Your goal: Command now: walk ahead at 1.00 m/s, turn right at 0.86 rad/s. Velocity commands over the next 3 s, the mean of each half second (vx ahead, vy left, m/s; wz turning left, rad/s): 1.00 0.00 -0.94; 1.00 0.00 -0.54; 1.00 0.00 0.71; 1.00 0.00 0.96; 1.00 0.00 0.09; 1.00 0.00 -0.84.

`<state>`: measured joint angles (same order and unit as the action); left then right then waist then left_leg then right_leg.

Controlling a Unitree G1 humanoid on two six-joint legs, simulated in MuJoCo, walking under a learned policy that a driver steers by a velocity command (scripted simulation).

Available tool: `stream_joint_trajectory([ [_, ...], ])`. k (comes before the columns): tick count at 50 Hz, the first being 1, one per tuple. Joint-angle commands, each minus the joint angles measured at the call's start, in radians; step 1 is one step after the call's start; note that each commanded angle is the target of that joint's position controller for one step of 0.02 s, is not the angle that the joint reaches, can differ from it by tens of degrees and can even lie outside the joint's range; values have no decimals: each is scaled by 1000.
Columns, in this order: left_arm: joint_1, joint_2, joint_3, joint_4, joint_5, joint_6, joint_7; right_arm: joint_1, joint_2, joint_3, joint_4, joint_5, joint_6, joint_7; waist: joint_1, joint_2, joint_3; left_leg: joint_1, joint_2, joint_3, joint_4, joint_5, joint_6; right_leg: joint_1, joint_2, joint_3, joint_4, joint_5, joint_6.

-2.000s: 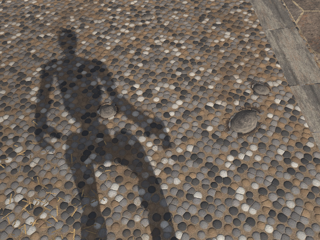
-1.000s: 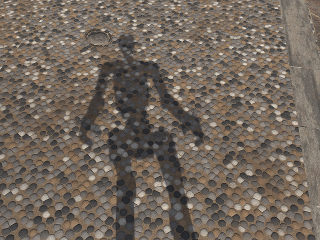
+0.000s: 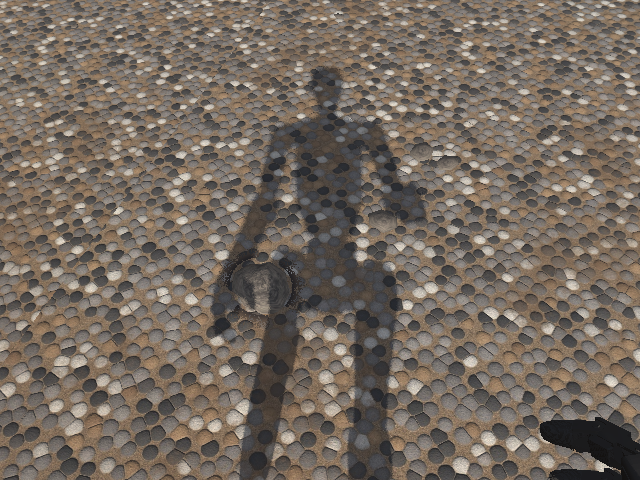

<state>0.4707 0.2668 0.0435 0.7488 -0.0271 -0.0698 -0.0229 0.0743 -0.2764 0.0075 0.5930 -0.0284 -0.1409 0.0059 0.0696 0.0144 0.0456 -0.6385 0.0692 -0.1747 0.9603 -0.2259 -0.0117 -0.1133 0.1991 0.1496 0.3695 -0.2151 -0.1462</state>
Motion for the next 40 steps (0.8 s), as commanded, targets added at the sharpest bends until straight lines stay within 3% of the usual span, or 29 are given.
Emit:
stream_joint_trajectory([
  [1, -104, 158, 45, -82, -10, -13, 27, -120, -49, -17, -97, -6, -8, -2, -23, -41, 89, 176, -71, 119, -279, 247, -50, -338, -154, 219, -192, 86, -115],
  [3, -58, 174, 54, -56, -19, -8, 32, -157, -59, -29, -114, 14, -13, 0, 11, -67, 44, 337, -109, 114, -383, 406, -59, -369, -162, 253, -192, 34, -71],
  [5, -46, 161, 51, -40, -26, -8, 36, -172, -96, -50, -124, 40, -14, -7, 9, -78, 19, 342, -115, 76, -464, 388, -62, -234, -173, 286, -152, 39, -48],
  [6, -41, 164, 60, -32, -31, -4, 40, -181, -115, -57, -132, 51, -18, -10, 9, -125, 27, 352, -95, 40, -492, 371, -54, -185, -197, 331, -84, 52, -38],
  [8, -53, 164, 64, -27, -17, 10, 42, -66, -184, -96, -113, 64, -27, -15, -70, -127, -60, 443, -104, 57, -515, 259, -27, -41, -202, 326, 96, 326, 2],
  [9, -89, 171, 62, -43, 5, 18, 35, 108, -203, -113, -88, 71, -24, -21, -177, -131, -196, 638, -66, 70, -465, 196, 1, -50, -182, 280, 303, 441, 38],
  [10, -116, 95, 33, -79, 48, 21, 27, 381, -238, -123, -49, 71, -6, -35, -279, -68, -392, 974, 107, -82, -338, -23, 46, -219, -159, 215, 642, 274, 58],
  [11, 103, -33, -13, -123, -20, 9, 13, 411, -321, -130, -1, 27, -1, -11, -124, 487, -568, 1279, 379, -715, -566, -447, 244, -574, -55, 109, 1001, -368, 97],
  [12, 43, 62, -11, -99, -52, 18, 30, 364, -214, -120, -26, 31, 8, -5, -168, 413, -456, 1190, 351, -789, -652, -698, 209, -702, -175, 53, 1099, -270, 95],
  [13, -101, 140, 6, -111, -29, 21, 32, 311, -149, -107, -29, 38, 17, -14, -207, 248, -282, 1042, 296, -580, -659, -548, 163, -741, -204, 6, 1086, -182, 94],
  [14, -191, 153, 13, -124, -1, 22, 32, 289, -141, -104, -8, 25, 27, -15, -204, 47, -164, 893, 251, -409, -661, -313, 134, -714, -238, -25, 1050, -133, 95],
  [15, -249, 138, 15, -152, 13, 17, 24, 272, -139, -102, 15, 9, 29, -14, -182, 13, -82, 775, 225, -304, -673, -152, 139, -698, -271, -29, 1005, -98, 93],
  [16, -261, 117, 16, -161, 5, 21, 13, 268, -117, -96, 35, 0, 26, -13, -159, 30, -42, 688, 197, -199, -686, -29, 132, -650, -309, -23, 969, -90, 90],
  [18, -243, 74, 11, -181, -28, 44, 9, 230, -67, -82, 70, 22, 20, -3, -105, 92, -25, 624, 185, -113, -730, -18, 139, -659, -348, -35, 966, -92, 80],
  [19, -255, 59, 5, -194, -29, 54, 4, 214, -57, -81, 85, 35, 19, 0, -91, 85, 6, 591, 193, -67, -747, 16, 144, -689, -371, -36, 953, -91, 84],
  [20, -272, 52, 1, -203, -22, 60, -1, 208, -62, -83, 96, 40, 18, 0, -84, 68, 32, 570, 193, -9, -762, 74, 147, -717, -376, -43, 949, -62, 91],
  [22, -303, 58, -4, -218, -11, 54, -9, 170, -103, -92, 102, 29, 17, -5, -63, 34, 74, 512, 178, 105, -805, 156, 141, -727, -376, -53, 865, 54, 107],
  [24, -362, 75, -3, -226, -7, 44, -20, 176, -135, -96, 114, 16, 13, -11, -78, 4, 100, 496, 142, 222, -837, 225, 121, -694, -353, -105, 738, 200, 110],
  [27, -480, 64, -8, -254, -7, 29, -48, 248, -187, -101, 149, 19, 17, -17, -117, -32, 136, 570, 132, 339, -839, 426, 68, -638, -311, -197, 520, 309, 69],
  [30, -496, 129, 21, -267, -14, 15, -65, 313, -261, -113, 169, 16, 40, -35, -77, 52, 53, 690, 130, 402, -675, 1144, 17, -433, -157, -351, 411, 249, 20],
  [32, -230, 210, 68, -197, -26, 34, -59, 280, -295, -121, 141, 21, 62, -52, 74, 128, -94, 655, 168, 401, -307, 1588, 30, -124, -80, -356, 461, 127, -34],
  [33, 42, 265, 103, -136, -22, 43, -44, 198, -304, -124, 103, 31, 58, -47, 218, 110, -176, 455, 157, 376, -1, 1388, 29, 216, -115, -244, 328, 185, -90],
  [34, 108, 284, 100, -82, -32, 59, -20, 206, -138, -77, 95, 10, 39, -31, 163, -138, -158, 173, -18, 347, 429, 63, 10, 429, -225, -33, 323, 170, -131],
  [35, 1, 348, 97, -146, 11, 34, -19, 345, -52, -35, 12, 32, -4, -12, -11, -365, -378, -159, -150, 136, 718, -383, -1, 668, -440, 587, 122, -153, -365],
  [36, 16, 253, 90, -158, 16, 21, -10, 207, -175, -53, 2, 58, -38, -4, 94, -160, -410, -218, -84, 18, 630, -230, 51, 627, -468, 729, -83, -435, -306],
  [37, -10, 227, 79, -138, 22, 4, -10, 140, -175, -55, -10, 89, -47, -5, 50, -49, -208, -226, -52, 41, 530, -160, 67, 431, -456, 670, -146, -439, -252],
  [38, -98, 201, 69, -141, 24, -12, -15, 137, -152, -50, 9, 72, -45, -14, -25, 97, -105, -147, -6, 41, 436, -98, 60, 216, -429, 580, -152, -321, -217],
  [39, -165, 165, 55, -148, 36, -22, -15, 177, -136, -50, 32, 52, -29, -17, -80, 92, -64, -67, 26, 36, 380, -69, 44, 71, -383, 470, -143, -223, -203],
  [40, -212, 131, 42, -151, 50, -25, -11, 235, -134, -53, 58, 52, -4, -12, -123, 43, -40, -1, 63, 39, 349, -52, 28, -45, -352, 368, -152, -169, -191],
])
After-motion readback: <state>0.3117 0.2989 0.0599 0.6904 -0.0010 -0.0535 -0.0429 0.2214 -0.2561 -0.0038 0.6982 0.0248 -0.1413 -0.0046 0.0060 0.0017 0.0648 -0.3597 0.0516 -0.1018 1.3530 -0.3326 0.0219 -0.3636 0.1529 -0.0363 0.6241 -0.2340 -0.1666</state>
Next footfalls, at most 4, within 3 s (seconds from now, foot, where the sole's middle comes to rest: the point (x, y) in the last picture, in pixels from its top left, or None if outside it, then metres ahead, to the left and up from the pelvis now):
0.20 left None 0.43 0.16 -0.78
0.66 right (461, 387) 0.72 -0.23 -0.78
1.14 left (515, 233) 1.19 -0.42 -0.78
1.60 right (617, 166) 1.49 -0.76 -0.78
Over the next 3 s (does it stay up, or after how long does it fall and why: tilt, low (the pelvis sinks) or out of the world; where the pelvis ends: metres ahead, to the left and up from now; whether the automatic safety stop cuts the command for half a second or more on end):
stays up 2.62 -0.51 -0.03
